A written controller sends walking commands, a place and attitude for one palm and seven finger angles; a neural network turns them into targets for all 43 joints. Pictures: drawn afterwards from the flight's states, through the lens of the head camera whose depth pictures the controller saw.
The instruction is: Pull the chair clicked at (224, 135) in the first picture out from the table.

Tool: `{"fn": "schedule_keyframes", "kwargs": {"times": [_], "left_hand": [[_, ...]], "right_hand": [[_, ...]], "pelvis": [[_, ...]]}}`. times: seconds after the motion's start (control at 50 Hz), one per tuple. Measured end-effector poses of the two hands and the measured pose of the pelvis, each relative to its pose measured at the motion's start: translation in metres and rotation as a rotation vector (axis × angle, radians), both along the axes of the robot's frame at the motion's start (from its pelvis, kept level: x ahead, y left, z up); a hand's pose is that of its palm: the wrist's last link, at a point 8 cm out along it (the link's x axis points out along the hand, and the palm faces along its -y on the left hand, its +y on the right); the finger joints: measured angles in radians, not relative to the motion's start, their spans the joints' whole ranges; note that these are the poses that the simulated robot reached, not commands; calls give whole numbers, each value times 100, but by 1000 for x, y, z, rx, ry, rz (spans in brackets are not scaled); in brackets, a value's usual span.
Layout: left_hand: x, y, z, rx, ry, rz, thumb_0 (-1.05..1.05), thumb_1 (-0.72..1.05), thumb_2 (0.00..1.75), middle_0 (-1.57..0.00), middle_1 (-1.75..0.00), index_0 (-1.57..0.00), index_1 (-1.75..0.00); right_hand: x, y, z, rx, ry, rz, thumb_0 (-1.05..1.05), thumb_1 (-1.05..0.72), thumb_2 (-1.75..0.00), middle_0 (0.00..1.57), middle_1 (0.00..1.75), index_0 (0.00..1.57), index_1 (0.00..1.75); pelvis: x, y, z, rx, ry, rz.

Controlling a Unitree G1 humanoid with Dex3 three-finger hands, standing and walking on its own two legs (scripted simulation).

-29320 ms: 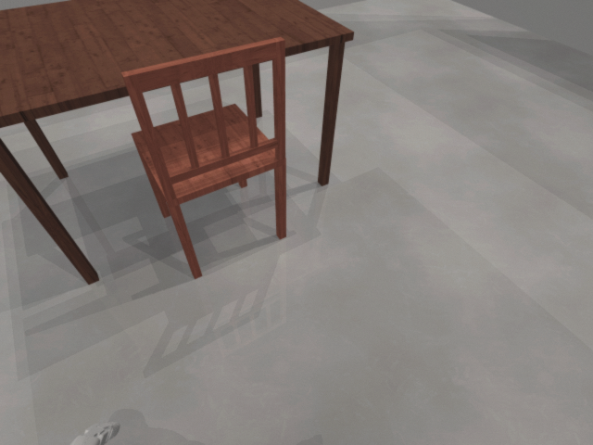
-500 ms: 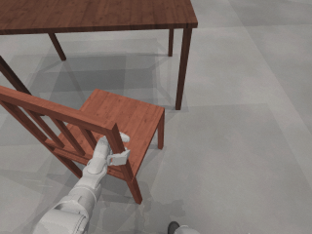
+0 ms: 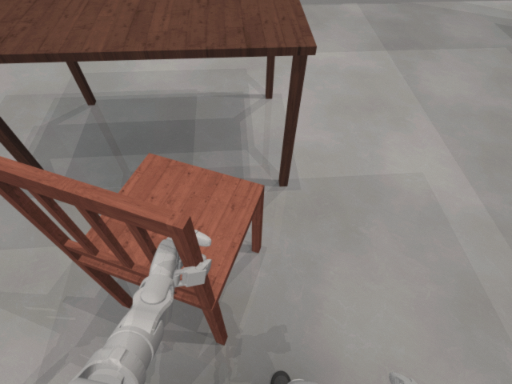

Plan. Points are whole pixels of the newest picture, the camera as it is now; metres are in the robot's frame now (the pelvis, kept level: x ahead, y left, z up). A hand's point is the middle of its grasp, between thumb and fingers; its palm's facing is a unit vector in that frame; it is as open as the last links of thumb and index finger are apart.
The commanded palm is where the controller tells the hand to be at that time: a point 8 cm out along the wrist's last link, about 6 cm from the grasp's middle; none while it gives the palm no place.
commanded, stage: stop walking, hand still on the chair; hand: left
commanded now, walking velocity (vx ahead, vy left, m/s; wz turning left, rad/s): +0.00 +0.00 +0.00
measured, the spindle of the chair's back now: (108, 238) +0.41 +0.30 -0.10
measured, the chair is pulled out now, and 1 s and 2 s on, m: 0.45 0.46 0.46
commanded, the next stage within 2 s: open the thumb and straighten the fingers in 0.68 s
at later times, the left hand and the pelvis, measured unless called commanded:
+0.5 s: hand (199, 268) +0.32 +0.10 -0.06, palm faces -0.12 -0.98 -0.13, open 6.1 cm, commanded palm +0.31 +0.15 -0.04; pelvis +0.05 +0.01 +0.00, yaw +2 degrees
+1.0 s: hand (193, 270) +0.32 +0.11 -0.06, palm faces -0.15 -0.98 -0.12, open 7.6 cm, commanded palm +0.30 +0.17 -0.04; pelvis +0.03 +0.01 -0.01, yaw +2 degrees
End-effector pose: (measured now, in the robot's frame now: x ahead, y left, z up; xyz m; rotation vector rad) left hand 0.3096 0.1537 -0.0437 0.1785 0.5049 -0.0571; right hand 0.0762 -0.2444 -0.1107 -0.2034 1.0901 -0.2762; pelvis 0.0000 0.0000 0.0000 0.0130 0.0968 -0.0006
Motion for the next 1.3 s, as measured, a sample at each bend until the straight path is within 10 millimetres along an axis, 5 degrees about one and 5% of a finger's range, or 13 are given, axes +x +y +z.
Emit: {"fn": "schedule_keyframes", "kwargs": {"times": [0.24, 0.48, 0.9, 1.1, 1.3], "left_hand": [[0, 0, 0, -17, 7, -17, 16, 58, 73, -26, -129, -50, -145], [0, 0, 0, -25, 10, -21, 16, 59, 73, -25, -131, -50, -145], [-6, 8, -1, -38, 5, -40, 16, 53, 73, -28, -132, -50, -145], [-2, 13, 6, -27, -39, -56, 4, -7, 43, -40, -133, -48, -138], [2, 5, 3, -32, -10, -59, 0, -47, 24, -29, -86, -30, -88]], "right_hand": [[59, 9, 9, -5, -53, 71, 0, -90, -90, 20, 30, 20, 30], [101, 16, 21, 0, -139, 125, 0, -90, -90, 20, 30, 20, 30], [69, 8, 12, 44, -110, 103, 0, -90, -90, 20, 30, 20, 30], [59, 10, -7, 93, -160, 128, 0, -91, -90, 20, 30, 20, 30], [51, 15, -23, 122, -167, 142, 1, -91, -90, 20, 30, 20, 30]], "pelvis": [[36, 6, 4, -27, -25, 21], [46, 6, 5, -33, -38, 30], [37, 4, -2, -21, 13, 37], [18, 8, -18, -4, 65, 32], [8, 5, -28, 6, 85, 37]]}}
